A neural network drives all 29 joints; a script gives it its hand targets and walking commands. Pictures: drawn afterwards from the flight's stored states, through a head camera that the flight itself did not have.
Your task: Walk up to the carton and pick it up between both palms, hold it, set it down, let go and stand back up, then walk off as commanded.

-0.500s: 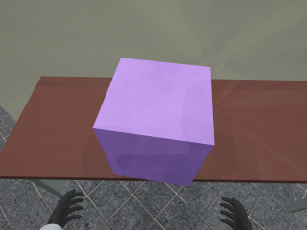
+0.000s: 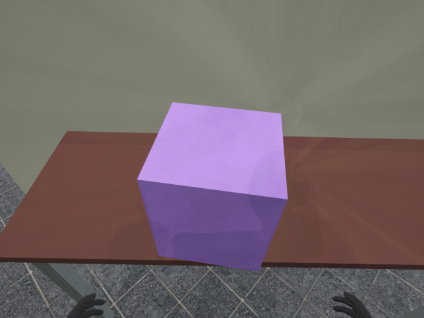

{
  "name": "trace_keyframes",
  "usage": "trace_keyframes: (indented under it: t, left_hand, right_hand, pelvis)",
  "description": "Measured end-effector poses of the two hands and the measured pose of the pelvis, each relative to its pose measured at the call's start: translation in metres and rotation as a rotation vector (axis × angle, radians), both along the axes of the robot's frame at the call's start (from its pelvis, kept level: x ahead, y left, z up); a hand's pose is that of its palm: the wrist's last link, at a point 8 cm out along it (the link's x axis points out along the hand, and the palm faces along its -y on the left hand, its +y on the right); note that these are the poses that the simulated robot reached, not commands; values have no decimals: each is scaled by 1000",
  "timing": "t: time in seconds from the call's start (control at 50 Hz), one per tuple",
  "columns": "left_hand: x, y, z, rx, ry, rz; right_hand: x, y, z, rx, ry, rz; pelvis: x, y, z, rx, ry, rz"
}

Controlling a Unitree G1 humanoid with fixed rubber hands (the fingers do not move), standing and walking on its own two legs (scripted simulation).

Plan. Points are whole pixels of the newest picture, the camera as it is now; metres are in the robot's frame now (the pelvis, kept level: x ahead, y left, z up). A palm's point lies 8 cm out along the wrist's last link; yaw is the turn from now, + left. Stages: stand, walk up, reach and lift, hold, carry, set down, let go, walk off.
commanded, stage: stand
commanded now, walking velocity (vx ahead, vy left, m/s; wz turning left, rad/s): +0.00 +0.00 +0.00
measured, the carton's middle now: (216, 188) +0.36 +0.01 +0.07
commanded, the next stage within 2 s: walk off in 0.40 s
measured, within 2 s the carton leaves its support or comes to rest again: neither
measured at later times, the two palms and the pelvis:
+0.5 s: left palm out of the picture +0.07 +0.27 -0.10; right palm out of the picture +0.11 -0.29 -0.08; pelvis -0.01 +0.00 +0.00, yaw +0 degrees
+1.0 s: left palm out of the picture -0.05 +0.26 -0.11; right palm out of the picture +0.01 -0.34 -0.14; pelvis -0.10 -0.04 -0.02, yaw -1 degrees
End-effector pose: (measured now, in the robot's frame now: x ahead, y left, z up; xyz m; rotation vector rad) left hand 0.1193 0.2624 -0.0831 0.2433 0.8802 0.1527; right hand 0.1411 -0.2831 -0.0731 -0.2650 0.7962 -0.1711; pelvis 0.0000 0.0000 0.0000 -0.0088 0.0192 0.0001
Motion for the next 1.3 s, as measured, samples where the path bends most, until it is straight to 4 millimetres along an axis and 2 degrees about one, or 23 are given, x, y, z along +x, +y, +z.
trace_keyframes:
  t: [0.26,0.64,0.76,0.9,1.0,1.06,1.16,1.3]
  left_hand:
    - [-33,8,-12,9,81,28]
    - [-56,13,-18,17,132,39]
    - [-79,16,-29,38,191,33]
    - [-141,0,-40,97,322,53]
    - [-174,-6,-25,128,355,70]
    - [-181,-7,-17,146,347,73]
    - [-180,-7,-12,151,292,57]
    - [-180,4,-9,142,188,35]
  right_hand:
    - [-12,-6,1,-14,3,-4]
    - [-36,-7,-9,-15,64,-21]
    - [-73,-17,-26,-32,166,-33]
    - [-104,-51,-59,-23,220,-50]
    - [-130,-59,-66,-17,271,-56]
    - [-145,-60,-66,-12,287,-51]
    - [-169,-62,-64,-19,301,-45]
    - [-204,-54,-61,-44,298,-37]
  pelvis:
    - [-8,0,0,0,-13,0]
    - [-20,1,-1,-2,-35,0]
    - [-46,-4,-9,6,-95,4]
    - [-75,-30,-27,44,-68,-19]
    - [-98,-38,-20,63,-98,-18]
    - [-112,-41,-15,69,-100,-14]
    - [-135,-40,-13,71,-120,-11]
    - [-170,-26,-15,64,-156,-3]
